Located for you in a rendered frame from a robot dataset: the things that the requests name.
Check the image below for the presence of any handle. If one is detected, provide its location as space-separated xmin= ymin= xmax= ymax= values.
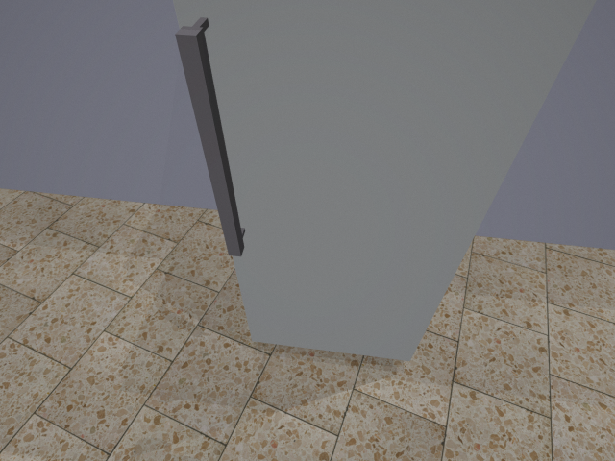
xmin=175 ymin=17 xmax=245 ymax=256

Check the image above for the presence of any fridge door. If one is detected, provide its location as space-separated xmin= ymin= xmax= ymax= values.
xmin=173 ymin=0 xmax=597 ymax=361

